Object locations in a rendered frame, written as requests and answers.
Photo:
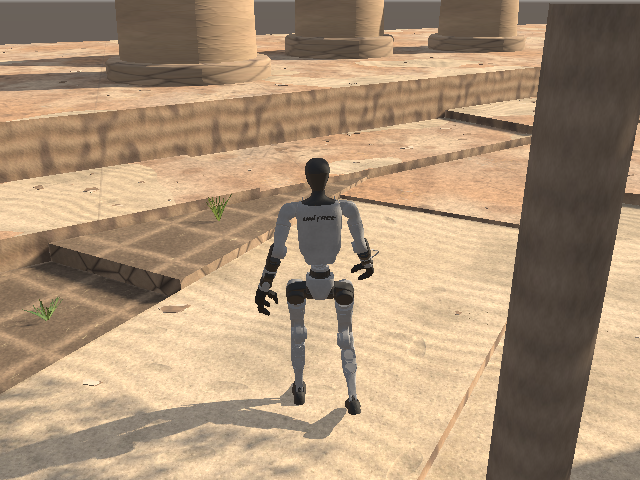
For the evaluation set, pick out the left robot hand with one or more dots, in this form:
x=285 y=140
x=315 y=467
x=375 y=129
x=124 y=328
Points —
x=260 y=300

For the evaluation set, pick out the robot left forearm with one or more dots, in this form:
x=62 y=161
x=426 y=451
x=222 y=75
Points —
x=269 y=271

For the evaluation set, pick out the robot right thigh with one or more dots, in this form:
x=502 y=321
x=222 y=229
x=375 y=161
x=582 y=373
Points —
x=344 y=301

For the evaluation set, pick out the robot right forearm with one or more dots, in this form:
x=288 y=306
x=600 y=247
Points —
x=366 y=258

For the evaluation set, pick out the right robot hand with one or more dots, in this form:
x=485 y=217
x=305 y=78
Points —
x=367 y=274

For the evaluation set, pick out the robot right upper arm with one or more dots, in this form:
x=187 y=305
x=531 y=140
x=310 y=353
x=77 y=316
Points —
x=350 y=210

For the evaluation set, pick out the right robot foot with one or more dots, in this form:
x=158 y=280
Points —
x=353 y=406

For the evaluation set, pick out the robot left upper arm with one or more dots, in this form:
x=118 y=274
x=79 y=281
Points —
x=286 y=213

